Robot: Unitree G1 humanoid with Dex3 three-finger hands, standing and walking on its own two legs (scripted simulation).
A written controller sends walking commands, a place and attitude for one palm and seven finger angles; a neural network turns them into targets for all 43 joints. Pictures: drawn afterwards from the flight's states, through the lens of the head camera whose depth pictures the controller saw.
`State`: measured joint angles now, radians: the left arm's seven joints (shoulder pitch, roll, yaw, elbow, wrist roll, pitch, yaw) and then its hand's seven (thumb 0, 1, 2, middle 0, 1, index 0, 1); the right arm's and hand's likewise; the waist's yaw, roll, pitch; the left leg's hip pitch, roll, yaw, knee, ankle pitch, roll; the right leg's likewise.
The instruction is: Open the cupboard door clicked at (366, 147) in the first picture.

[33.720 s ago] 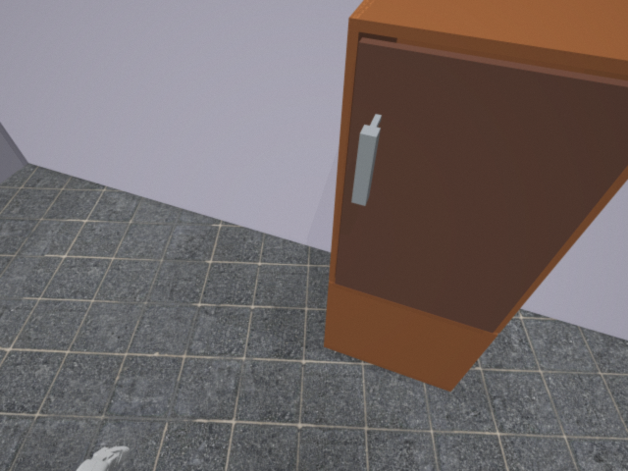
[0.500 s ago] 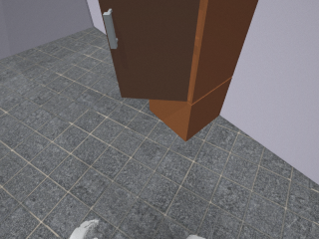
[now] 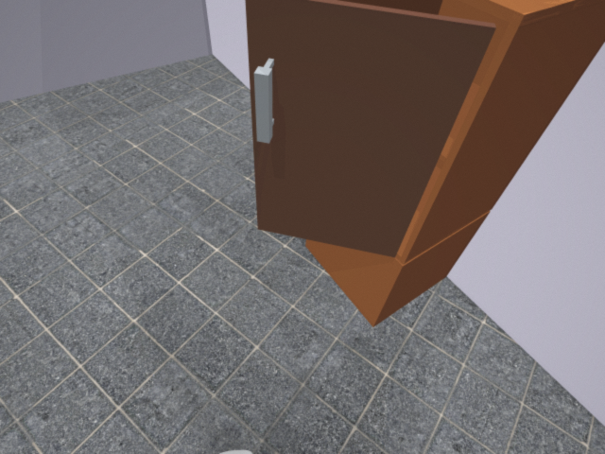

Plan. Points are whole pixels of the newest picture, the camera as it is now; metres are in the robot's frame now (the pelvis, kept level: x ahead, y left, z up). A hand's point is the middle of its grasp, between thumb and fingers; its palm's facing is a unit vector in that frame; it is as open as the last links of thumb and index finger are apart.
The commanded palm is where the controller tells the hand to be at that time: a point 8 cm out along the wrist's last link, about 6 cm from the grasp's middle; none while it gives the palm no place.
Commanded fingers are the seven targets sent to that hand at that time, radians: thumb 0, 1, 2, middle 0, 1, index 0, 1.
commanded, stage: take the last steps up to it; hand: left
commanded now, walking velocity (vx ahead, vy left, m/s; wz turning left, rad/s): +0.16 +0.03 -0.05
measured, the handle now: (267, 101) +0.68 +0.14 +0.10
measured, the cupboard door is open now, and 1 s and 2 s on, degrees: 43 43 43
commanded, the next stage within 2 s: come to a stop and stand still in 0.04 s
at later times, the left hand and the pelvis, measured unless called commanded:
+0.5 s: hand (188, 424) +0.18 +0.19 -0.16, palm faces -0.06 -0.97 -0.24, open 7.3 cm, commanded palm none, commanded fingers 0.00 0.90 0.90 -0.20 -0.30 -0.20 -0.30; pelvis +0.10 +0.00 +0.00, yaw -2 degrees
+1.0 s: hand out of the picture +0.10 +0.26 -0.16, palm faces -0.03 -0.96 -0.28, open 7.3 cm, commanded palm none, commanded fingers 0.00 0.90 0.90 -0.20 -0.30 -0.20 -0.30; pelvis +0.07 +0.06 +0.00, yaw -3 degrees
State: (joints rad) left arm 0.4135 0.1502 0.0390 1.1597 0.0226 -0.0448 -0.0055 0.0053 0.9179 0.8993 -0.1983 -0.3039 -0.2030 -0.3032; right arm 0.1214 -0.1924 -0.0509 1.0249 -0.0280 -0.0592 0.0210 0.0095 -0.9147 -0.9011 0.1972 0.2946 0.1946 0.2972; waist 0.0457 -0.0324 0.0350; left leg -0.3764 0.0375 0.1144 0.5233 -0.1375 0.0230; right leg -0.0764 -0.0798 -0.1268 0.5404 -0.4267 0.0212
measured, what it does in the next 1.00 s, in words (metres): steps on the spot: right foot, then left foot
